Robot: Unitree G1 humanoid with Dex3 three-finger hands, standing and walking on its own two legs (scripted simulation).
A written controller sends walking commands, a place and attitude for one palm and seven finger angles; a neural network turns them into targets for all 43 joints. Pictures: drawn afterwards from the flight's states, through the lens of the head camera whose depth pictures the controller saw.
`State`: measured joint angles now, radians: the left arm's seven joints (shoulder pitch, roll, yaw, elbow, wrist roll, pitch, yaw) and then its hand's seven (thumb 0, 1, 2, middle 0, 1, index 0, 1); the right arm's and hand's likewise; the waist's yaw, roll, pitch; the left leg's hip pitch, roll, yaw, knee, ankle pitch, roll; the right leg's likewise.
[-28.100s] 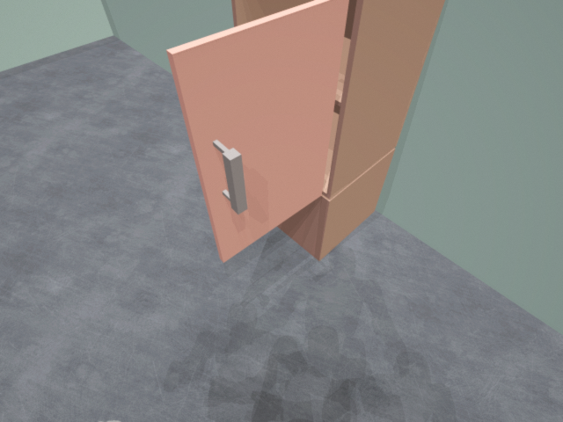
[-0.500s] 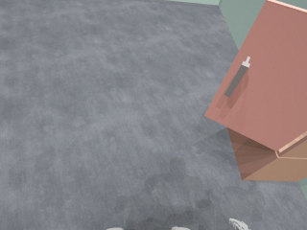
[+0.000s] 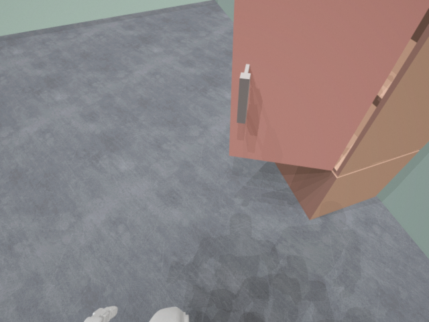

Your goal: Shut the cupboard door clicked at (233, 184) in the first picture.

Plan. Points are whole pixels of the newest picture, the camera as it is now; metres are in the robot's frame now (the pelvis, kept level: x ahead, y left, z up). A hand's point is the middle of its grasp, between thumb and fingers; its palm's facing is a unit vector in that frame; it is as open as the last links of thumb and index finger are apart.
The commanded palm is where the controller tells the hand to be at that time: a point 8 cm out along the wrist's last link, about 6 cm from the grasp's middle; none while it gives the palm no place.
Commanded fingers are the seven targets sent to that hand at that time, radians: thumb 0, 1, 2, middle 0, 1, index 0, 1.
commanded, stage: turn to face it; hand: left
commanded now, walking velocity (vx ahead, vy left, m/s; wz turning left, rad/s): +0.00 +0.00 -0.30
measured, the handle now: (244, 94) +0.69 -0.06 -0.01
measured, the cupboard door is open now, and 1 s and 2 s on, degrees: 59 59 59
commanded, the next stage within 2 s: take the last steps up to it in 0.20 s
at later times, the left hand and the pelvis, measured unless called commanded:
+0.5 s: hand out of the picture +0.14 +0.19 -0.16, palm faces -0.18 -0.96 -0.19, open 7.4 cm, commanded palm none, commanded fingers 0.00 0.90 0.90 -0.20 -0.30 -0.20 -0.30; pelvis +0.03 +0.01 +0.01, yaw -11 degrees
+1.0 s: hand (167, 296) +0.20 +0.13 -0.19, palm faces -0.24 -0.96 -0.14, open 7.4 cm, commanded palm none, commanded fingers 0.00 0.90 0.90 -0.20 -0.30 -0.20 -0.30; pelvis +0.15 -0.05 -0.01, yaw -15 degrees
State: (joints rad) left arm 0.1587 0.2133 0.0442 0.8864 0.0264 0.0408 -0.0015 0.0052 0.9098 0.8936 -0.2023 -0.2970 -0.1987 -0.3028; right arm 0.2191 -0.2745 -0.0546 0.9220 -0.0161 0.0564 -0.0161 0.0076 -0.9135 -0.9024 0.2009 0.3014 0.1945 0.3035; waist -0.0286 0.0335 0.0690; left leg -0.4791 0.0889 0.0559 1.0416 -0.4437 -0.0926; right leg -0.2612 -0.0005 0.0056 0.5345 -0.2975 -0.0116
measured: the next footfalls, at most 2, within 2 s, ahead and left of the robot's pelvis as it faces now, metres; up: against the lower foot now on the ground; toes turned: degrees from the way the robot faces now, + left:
left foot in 0.16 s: +0.07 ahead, +0.13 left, +0.00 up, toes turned +1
right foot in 0.56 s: +0.03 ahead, -0.12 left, +0.00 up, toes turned -15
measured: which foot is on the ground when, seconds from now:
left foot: up 0.00-0.14, down 0.16-0.56, up 0.58-0.86, down 0.88-1.00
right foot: down 0.00-0.16, up 0.18-0.54, down 0.56-0.88, up 0.90-1.00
